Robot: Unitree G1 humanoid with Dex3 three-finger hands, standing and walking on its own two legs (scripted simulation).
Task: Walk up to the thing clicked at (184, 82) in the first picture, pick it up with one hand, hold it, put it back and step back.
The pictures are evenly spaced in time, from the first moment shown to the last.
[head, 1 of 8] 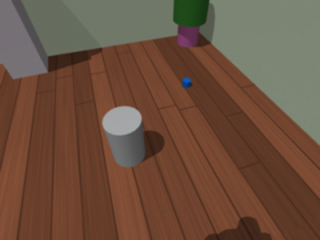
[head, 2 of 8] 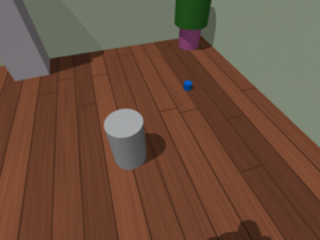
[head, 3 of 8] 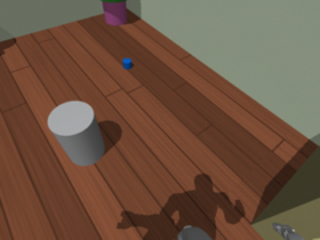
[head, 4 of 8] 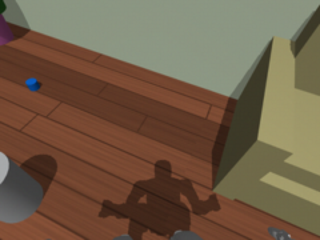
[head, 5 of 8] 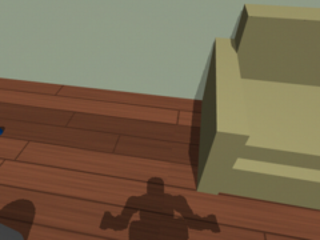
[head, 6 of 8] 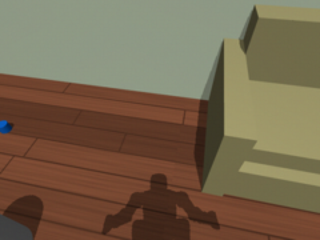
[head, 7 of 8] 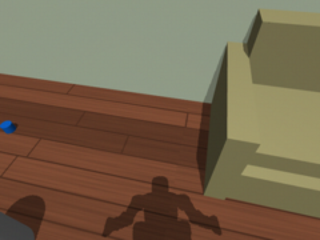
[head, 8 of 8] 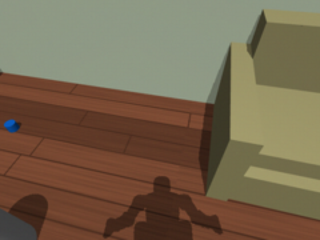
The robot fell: no
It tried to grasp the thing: no
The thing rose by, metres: 0.00
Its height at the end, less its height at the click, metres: +0.00
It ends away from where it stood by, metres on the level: 0.00
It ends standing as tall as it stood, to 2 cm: yes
